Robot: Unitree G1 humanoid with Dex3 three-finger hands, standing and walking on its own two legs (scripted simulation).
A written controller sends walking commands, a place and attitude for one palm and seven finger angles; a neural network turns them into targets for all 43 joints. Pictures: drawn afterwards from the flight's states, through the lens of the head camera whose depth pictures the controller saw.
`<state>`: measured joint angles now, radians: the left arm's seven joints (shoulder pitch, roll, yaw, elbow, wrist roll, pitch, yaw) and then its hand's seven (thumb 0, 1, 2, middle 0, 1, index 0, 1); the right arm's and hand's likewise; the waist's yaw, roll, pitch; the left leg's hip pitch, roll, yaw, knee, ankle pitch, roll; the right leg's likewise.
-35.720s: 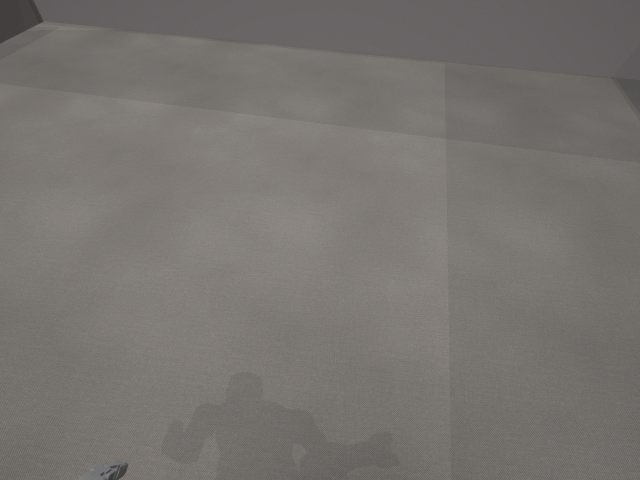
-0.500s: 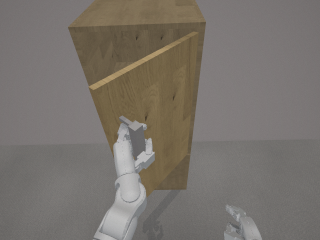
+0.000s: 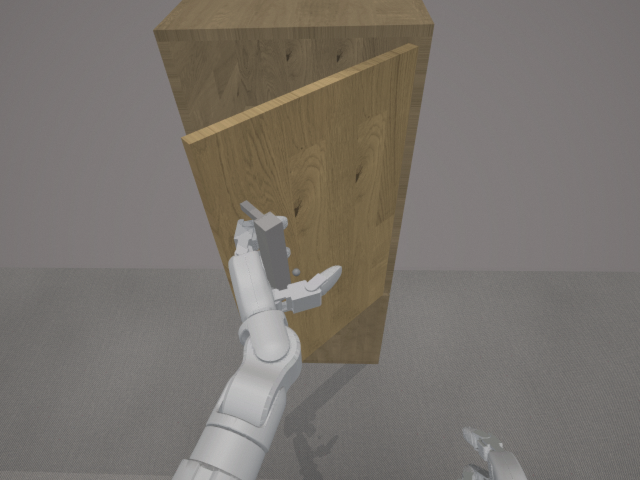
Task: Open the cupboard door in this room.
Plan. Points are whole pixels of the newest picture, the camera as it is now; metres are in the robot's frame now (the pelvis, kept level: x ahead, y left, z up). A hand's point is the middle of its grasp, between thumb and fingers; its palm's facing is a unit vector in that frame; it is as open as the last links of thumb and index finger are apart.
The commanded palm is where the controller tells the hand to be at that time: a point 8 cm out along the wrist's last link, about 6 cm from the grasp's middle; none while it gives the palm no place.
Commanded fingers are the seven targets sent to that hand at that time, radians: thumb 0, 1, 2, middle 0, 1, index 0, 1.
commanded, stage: open thumb and fingers to let go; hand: left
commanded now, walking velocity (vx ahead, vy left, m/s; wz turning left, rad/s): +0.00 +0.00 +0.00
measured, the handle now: (265, 251) +0.38 +0.10 +0.10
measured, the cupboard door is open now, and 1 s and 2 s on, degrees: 44 48 47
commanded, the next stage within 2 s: slide the hand sideways off the handle in 0.40 s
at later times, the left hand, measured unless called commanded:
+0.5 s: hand (294, 269) +0.34 +0.05 +0.11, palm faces +0.37 -0.93 -0.03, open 14.4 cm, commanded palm +0.30 +0.09 +0.10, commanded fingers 0.00 -0.50 0.30 -0.15 -0.30 -0.15 -0.30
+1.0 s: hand (297, 302) +0.30 +0.05 +0.10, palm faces -0.08 -1.00 +0.01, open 16.2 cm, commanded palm +0.27 +0.11 +0.10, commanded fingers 0.00 -0.50 0.30 -0.15 -0.30 -0.15 -0.30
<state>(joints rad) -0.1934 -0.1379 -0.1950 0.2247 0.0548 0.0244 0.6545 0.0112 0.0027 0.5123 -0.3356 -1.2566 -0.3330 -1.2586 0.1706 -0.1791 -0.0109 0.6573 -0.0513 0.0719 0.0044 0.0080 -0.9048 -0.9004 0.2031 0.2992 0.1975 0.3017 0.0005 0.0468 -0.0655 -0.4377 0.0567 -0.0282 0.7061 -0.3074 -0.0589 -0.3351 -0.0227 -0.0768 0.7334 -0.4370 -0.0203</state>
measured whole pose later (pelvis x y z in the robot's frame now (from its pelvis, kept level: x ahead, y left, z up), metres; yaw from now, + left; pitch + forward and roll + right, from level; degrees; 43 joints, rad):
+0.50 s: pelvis -0.02 +0.02 -0.01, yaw +0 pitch +3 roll -1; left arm -0.34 -0.17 -0.19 0.36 0.07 0.02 0.70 -0.01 -0.50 0.30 -0.43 -0.67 -0.40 -0.73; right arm 0.15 -0.16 0.00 0.68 -0.06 0.07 0.01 0.01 -0.90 -0.90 0.20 0.30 0.20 0.30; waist 0.01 0.04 -0.07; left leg -0.51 0.05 -0.03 0.76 -0.30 -0.04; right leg -0.40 -0.03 -0.07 0.77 -0.42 0.00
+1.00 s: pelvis -0.02 +0.02 +0.00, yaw -3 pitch +1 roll +0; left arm -0.14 -0.02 -0.18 0.24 -0.05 -0.14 0.20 -0.01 -0.50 0.30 -0.18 -0.33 -0.18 -0.32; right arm 0.24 -0.19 0.03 0.59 0.00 0.00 0.00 0.01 -0.90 -0.90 0.20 0.30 0.20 0.30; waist -0.01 0.03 -0.04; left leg -0.43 0.06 0.03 0.70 -0.28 -0.03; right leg -0.36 -0.03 -0.02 0.73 -0.39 0.01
